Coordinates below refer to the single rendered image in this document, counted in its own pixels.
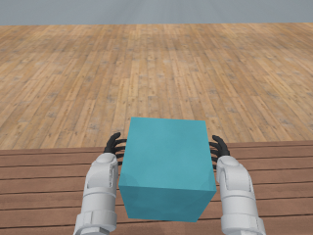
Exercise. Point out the left robot forearm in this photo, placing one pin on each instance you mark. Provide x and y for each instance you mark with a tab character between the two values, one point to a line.
98	215

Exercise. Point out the right robot forearm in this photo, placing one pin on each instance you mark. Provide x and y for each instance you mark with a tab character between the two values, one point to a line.
239	209

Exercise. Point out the robot right hand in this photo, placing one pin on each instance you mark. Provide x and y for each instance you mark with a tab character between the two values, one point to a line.
221	147

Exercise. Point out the robot left hand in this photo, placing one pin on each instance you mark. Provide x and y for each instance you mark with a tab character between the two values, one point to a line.
110	148

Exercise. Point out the carton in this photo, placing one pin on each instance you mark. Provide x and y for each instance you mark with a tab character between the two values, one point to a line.
167	172

